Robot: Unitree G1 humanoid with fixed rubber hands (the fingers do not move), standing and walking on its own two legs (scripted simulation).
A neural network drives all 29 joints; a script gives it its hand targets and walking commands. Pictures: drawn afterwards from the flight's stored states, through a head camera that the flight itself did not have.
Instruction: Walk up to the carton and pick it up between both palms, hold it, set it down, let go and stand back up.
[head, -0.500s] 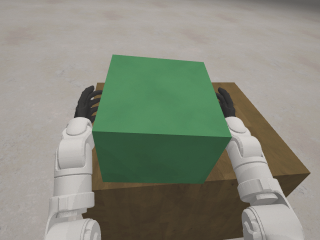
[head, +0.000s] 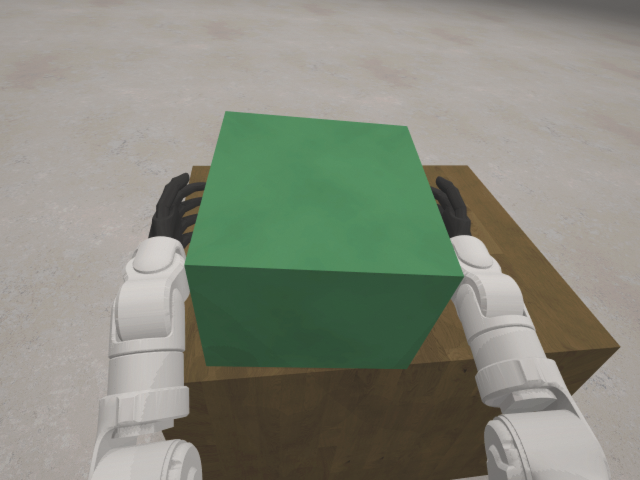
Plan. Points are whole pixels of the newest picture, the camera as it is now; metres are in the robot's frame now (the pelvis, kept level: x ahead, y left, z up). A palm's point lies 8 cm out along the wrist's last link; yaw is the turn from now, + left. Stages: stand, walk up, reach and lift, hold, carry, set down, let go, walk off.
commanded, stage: hold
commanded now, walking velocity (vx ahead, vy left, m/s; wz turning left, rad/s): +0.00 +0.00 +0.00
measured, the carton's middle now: (314, 237) +0.39 +0.00 +0.15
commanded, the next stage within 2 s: none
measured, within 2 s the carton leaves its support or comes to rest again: neither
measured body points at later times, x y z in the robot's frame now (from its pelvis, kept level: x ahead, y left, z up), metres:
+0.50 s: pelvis +0.00 +0.00 +0.00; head -0.05 +0.03 +0.45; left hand +0.36 +0.18 +0.17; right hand +0.37 -0.17 +0.17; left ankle +0.02 +0.11 -0.75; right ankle +0.00 -0.12 -0.75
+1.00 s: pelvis +0.00 +0.00 +0.00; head -0.05 +0.03 +0.45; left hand +0.36 +0.18 +0.17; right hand +0.37 -0.17 +0.17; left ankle +0.02 +0.11 -0.75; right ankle +0.00 -0.12 -0.75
